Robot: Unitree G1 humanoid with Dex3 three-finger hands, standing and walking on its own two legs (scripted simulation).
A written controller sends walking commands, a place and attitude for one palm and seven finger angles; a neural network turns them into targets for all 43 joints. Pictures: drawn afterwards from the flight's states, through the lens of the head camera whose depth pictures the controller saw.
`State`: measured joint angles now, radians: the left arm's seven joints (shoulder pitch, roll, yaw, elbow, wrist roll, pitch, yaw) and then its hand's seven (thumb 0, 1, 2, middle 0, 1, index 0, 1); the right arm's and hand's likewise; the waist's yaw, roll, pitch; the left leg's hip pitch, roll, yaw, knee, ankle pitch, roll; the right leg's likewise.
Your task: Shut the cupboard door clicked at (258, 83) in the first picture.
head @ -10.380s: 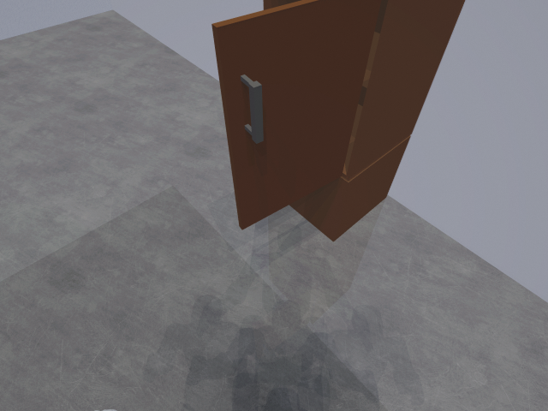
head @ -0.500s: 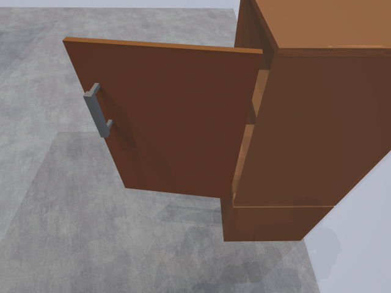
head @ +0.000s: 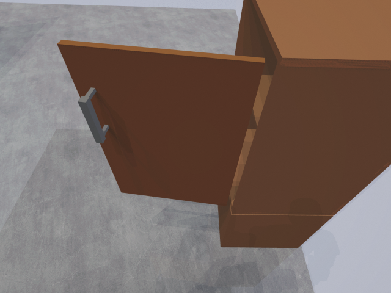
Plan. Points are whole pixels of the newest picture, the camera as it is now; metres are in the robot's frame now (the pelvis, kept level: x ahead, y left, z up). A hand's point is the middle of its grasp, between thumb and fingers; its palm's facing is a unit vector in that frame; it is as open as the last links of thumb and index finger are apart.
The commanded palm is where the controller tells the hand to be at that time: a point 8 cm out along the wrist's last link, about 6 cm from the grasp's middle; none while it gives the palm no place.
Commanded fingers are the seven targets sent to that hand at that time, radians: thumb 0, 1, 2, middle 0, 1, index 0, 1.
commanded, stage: come to a stop and stand still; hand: left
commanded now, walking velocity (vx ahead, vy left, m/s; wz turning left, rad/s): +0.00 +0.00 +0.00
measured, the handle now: (96, 116) +0.48 +0.27 +0.08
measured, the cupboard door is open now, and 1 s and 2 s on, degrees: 83 83 83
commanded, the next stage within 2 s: look again from close up in 0.80 s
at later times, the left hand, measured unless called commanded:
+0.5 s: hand out of the picture +0.02 +0.20 -0.18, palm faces +0.01 -0.98 -0.19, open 7.4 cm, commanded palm none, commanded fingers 0.00 0.90 0.90 -0.20 -0.30 -0.20 -0.30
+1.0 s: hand out of the picture +0.00 +0.21 -0.18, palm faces -0.02 -0.98 -0.21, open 7.4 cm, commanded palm none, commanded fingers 0.00 0.90 0.90 -0.20 -0.30 -0.20 -0.30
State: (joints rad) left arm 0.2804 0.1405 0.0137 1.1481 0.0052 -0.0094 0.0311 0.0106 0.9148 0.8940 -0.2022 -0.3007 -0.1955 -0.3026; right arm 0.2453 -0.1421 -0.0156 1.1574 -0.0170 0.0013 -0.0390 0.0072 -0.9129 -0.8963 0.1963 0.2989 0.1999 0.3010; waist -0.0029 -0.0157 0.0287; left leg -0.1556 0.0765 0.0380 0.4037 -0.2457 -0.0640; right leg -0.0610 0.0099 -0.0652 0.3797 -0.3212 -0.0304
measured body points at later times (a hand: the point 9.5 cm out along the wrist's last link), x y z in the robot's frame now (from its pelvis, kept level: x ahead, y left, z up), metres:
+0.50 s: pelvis +0.01 +0.03 +0.00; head +0.03 +0.03 +0.45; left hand +0.02 +0.25 -0.16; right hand +0.00 -0.20 -0.16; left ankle -0.02 +0.16 -0.74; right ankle -0.07 -0.09 -0.74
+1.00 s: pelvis +0.00 +0.04 +0.00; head +0.04 +0.04 +0.44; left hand +0.00 +0.26 -0.16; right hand +0.01 -0.19 -0.16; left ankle -0.02 +0.16 -0.74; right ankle -0.07 -0.09 -0.74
